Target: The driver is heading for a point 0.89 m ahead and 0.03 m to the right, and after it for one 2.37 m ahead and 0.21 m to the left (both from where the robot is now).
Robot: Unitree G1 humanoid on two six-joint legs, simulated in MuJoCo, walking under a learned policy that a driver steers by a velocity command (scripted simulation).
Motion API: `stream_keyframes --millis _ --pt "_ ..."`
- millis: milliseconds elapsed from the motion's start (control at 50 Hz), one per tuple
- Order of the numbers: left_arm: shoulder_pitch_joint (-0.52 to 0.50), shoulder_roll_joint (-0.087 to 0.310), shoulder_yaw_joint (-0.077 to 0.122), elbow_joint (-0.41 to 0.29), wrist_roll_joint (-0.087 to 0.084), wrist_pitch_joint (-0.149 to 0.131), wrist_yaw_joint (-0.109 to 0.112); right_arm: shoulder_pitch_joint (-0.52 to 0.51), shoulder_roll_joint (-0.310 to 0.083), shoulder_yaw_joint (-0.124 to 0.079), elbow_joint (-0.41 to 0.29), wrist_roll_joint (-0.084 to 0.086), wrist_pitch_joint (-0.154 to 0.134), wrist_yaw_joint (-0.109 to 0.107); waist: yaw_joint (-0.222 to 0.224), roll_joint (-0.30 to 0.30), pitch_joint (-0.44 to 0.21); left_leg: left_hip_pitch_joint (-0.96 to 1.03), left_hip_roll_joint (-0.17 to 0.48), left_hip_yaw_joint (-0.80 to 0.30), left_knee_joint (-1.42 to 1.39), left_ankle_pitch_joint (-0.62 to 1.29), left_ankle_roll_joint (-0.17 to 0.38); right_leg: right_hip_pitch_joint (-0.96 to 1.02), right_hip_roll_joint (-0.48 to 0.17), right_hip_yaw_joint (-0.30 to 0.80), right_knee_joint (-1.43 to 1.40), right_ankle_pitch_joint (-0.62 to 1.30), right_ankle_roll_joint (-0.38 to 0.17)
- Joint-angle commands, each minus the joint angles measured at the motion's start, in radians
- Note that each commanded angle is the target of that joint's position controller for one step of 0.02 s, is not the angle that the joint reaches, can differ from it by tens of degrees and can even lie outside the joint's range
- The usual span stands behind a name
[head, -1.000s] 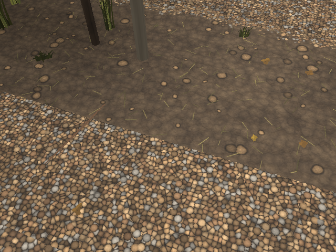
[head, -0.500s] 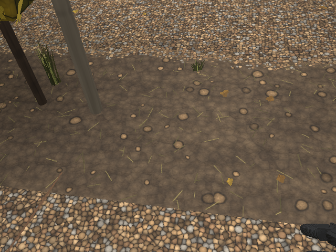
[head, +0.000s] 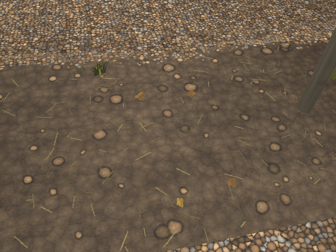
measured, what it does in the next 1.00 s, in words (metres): walks ahead: right foot, then left foot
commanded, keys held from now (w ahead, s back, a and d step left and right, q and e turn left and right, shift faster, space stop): w+e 0.16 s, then w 0.74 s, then no key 0.10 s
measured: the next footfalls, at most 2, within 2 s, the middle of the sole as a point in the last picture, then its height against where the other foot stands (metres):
right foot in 0.22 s outside the picture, level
left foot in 0.68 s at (132, 241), level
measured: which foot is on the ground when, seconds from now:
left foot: down 0.00-0.24, up 0.26-0.66, down 0.68-1.00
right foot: up 0.00-0.20, down 0.22-0.68, up 0.70-1.00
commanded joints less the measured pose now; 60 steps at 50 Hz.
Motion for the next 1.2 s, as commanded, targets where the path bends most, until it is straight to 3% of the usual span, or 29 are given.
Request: stream_keyframes --millis 20,120,160,200,220,240,260,280,300,320,380,500,600,660,680,700,720,740,760,780,800,840,920,980,1080,1120,1160,1180,1200 --pt "-0.088 -0.007 -0.003 -0.104 0.004 -0.004 -0.027 -0.049 -0.173 -0.032 -0.071 0.017 -0.003 -0.025 0.022 0.112 0.028 0.036 0.298 -0.118 -0.135 0.862 -0.055 0.018 0.008 -0.014 -0.182 0.113 -0.021" --pt "-0.241 -0.017 -0.007 -0.169 -0.006 -0.003 -0.068 0.013 -0.201 -0.045 -0.064 0.014 0.039 -0.046 -0.011 0.094 0.068 0.161 0.303 -0.027 -0.077 1.034 -0.096 0.034 0.046 -0.144 -0.318 -0.002 -0.055" --pt "-0.224 0.005 0.001 -0.175 0.000 -0.005 -0.076 -0.005 -0.234 -0.057 -0.090 0.018 0.050 -0.056 0.024 0.137 0.029 0.162 0.309 0.007 0.030 1.317 -0.089 0.154 0.090 -0.211 -0.317 -0.116 -0.079" --pt "-0.057 0.060 0.025 -0.137 0.005 -0.007 -0.067 -0.047 -0.257 -0.067 -0.115 0.029 0.051 -0.054 0.117 0.164 -0.052 0.076 0.323 -0.013 0.253 1.463 -0.058 0.410 0.115 -0.199 -0.369 -0.195 -0.127" --pt "0.132 0.114 0.052 -0.084 0.007 -0.011 -0.051 -0.119 -0.260 -0.069 -0.137 0.038 0.042 -0.044 0.230 0.130 -0.124 -0.038 0.276 0.019 0.486 1.308 -0.063 0.669 0.105 -0.148 -0.541 -0.032 -0.176" --pt "0.242 0.180 0.061 -0.031 0.008 -0.010 -0.031 -0.125 -0.175 -0.044 -0.178 -0.003 0.020 -0.026 0.218 -0.072 -0.190 -0.377 0.143 0.026 0.845 0.300 -0.058 1.012 -0.097 0.147 -0.510 0.200 -0.253" --pt "0.235 0.229 0.058 -0.042 0.019 -0.025 -0.030 0.013 -0.116 -0.012 -0.191 0.002 -0.017 0.012 0.119 -0.168 -0.337 -0.680 0.044 -0.170 1.081 -0.298 -0.072 1.252 -0.342 0.615 -0.544 0.187 -0.476" --pt "0.226 0.162 0.052 -0.034 0.023 -0.023 -0.022 -0.083 -0.199 -0.038 -0.202 0.038 -0.039 0.033 0.167 -0.009 -0.272 -0.740 0.092 -0.235 1.034 -0.180 -0.048 1.124 -0.299 0.549 -0.654 -0.032 -0.432" --pt "0.118 0.135 0.041 -0.048 0.017 -0.029 -0.023 -0.169 -0.207 -0.042 -0.241 0.059 -0.039 0.036 0.120 0.037 -0.115 -0.742 0.130 -0.214 0.931 -0.086 -0.044 0.955 -0.251 0.430 -0.702 -0.101 -0.369" --pt "0.041 0.113 0.032 -0.058 0.010 -0.035 -0.026 -0.195 -0.186 -0.040 -0.236 0.044 -0.030 0.026 0.075 0.121 -0.050 -0.695 0.166 -0.194 0.844 -0.037 -0.052 0.806 -0.211 0.355 -0.745 -0.095 -0.320" --pt "-0.012 0.083 0.018 -0.051 0.019 -0.056 -0.033 -0.144 -0.173 -0.045 -0.223 0.017 0.011 0.017 0.009 0.069 -0.017 -0.525 0.207 -0.170 0.734 0.043 -0.100 0.550 -0.153 0.228 -0.813 0.050 -0.290" --pt "0.107 0.135 0.028 0.032 0.008 -0.059 -0.012 -0.359 -0.109 -0.014 -0.290 0.011 0.014 0.012 0.093 0.018 0.006 -0.473 0.176 -0.128 0.317 0.392 -0.125 0.504 -0.071 0.035 -0.816 0.085 -0.213" --pt "0.188 0.154 0.029 0.081 -0.007 -0.055 -0.021 -0.459 -0.146 -0.017 -0.333 0.029 0.006 0.033 0.132 -0.019 0.014 -0.445 0.131 -0.134 0.160 0.359 -0.089 0.635 -0.148 0.107 -0.756 -0.046 -0.193" --pt "0.162 0.163 0.030 0.089 -0.002 -0.046 -0.016 -0.350 -0.190 -0.035 -0.313 0.024 -0.008 0.043 0.055 -0.044 -0.024 -0.294 0.102 -0.108 0.083 0.271 -0.031 0.693 -0.159 0.120 -0.634 0.086 -0.145" --pt "0.157 0.137 0.018 0.086 0.004 -0.045 -0.014 -0.220 -0.231 -0.054 -0.279 0.019 -0.011 0.038 -0.005 -0.018 -0.102 -0.108 0.118 -0.121 0.088 0.283 0.004 0.650 -0.105 0.074 -0.474 0.173 -0.115" --pt "0.185 0.079 -0.005 0.061 0.030 -0.049 -0.012 -0.049 -0.316 -0.072 -0.257 0.004 -0.013 0.032 -0.049 0.132 -0.267 0.195 0.319 -0.339 0.120 0.362 0.086 0.468 -0.025 0.006 -0.146 -0.057 -0.067" --pt "0.307 0.026 -0.020 0.062 0.000 -0.065 -0.015 0.012 -0.356 -0.086 -0.224 0.007 -0.004 0.044 -0.018 0.416 -0.374 0.438 0.476 -0.782 -0.037 0.081 0.235 0.140 0.101 -0.028 0.137 -0.560 -0.010" --pt "0.255 0.129 0.001 0.076 -0.014 -0.070 -0.015 -0.006 -0.264 -0.062 -0.236 0.025 -0.001 0.047 -0.046 0.282 -0.296 0.403 0.457 -0.829 -0.100 -0.129 0.210 0.017 0.047 0.045 0.252 -0.568 -0.012" --pt "0.149 0.165 0.010 0.049 -0.019 -0.071 -0.016 -0.078 -0.220 -0.047 -0.250 0.027 0.000 0.045 -0.049 0.201 -0.163 0.280 0.426 -0.691 -0.109 -0.113 0.168 -0.031 0.002 0.020 0.260 -0.475 -0.021" --pt "0.093 0.149 0.006 0.036 -0.009 -0.068 -0.011 -0.144 -0.204 -0.037 -0.262 0.018 0.003 0.045 -0.024 0.129 -0.089 0.149 0.385 -0.588 -0.127 -0.004 0.150 0.003 -0.039 -0.009 0.223 -0.391 -0.020" --pt "0.071 0.137 0.009 0.028 0.005 -0.065 -0.007 -0.179 -0.185 -0.032 -0.265 0.009 0.003 0.046 -0.002 0.122 -0.041 0.059 0.352 -0.521 -0.153 0.091 0.149 0.034 -0.066 -0.015 0.164 -0.337 -0.015" --pt "0.101 0.111 0.009 0.035 0.008 -0.055 -0.005 -0.197 -0.164 -0.025 -0.261 0.003 -0.004 0.048 0.037 0.163 -0.034 -0.017 0.310 -0.432 -0.196 0.221 0.145 0.120 -0.090 -0.019 0.100 -0.284 -0.008" --pt "0.039 0.089 0.005 0.019 0.019 -0.042 0.000 -0.173 -0.196 -0.033 -0.233 0.013 -0.007 0.038 0.043 0.133 0.004 -0.032 0.296 -0.313 -0.233 0.500 0.157 0.086 -0.094 -0.043 -0.054 -0.175 0.028" --pt "-0.024 0.051 -0.009 0.010 0.025 -0.048 -0.006 -0.168 -0.206 -0.034 -0.215 0.012 0.008 0.023 0.034 0.141 -0.002 -0.064 0.235 -0.169 -0.189 0.791 0.108 0.192 -0.060 -0.081 -0.264 -0.033 0.039" --pt "-0.137 0.065 -0.012 -0.013 0.021 -0.053 -0.027 -0.110 -0.219 -0.032 -0.171 0.022 0.032 0.012 -0.008 0.156 -0.014 0.002 0.249 -0.168 -0.128 0.747 0.092 0.287 -0.010 -0.083 -0.455 0.085 0.023" --pt "-0.138 0.090 -0.006 -0.019 0.027 -0.059 -0.036 -0.125 -0.228 -0.034 -0.163 0.025 0.043 0.009 0.008 0.160 -0.022 0.042 0.271 -0.200 -0.066 0.742 0.083 0.313 -0.001 -0.074 -0.500 0.023 -0.004" --pt "-0.033 0.122 0.008 0.020 0.041 -0.067 -0.034 -0.153 -0.222 -0.032 -0.163 0.031 0.049 0.004 0.068 0.135 -0.069 0.044 0.228 -0.194 0.066 0.745 0.043 0.476 0.023 -0.093 -0.621 0.131 -0.042" --pt "0.034 0.184 0.022 0.034 0.052 -0.071 -0.025 -0.126 -0.202 -0.023 -0.169 0.013 0.042 0.004 0.077 0.070 -0.148 -0.031 0.169 -0.163 0.195 0.640 -0.002 0.660 -0.066 -0.021 -0.583 0.518 -0.084" --pt "0.077 0.210 0.019 0.035 0.072 -0.062 -0.016 -0.006 -0.129 0.002 -0.163 -0.005 0.029 0.011 0.036 -0.077 -0.278 -0.263 0.092 -0.135 0.415 0.252 -0.065 0.965 -0.266 0.168 -0.486 0.880 -0.234"
Keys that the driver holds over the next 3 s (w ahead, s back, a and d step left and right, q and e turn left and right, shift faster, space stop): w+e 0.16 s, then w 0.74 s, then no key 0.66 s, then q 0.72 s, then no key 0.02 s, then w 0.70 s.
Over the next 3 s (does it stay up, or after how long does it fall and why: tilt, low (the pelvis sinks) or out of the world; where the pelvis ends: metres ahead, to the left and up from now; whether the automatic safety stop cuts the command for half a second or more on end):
stays up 0.85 0.08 0.00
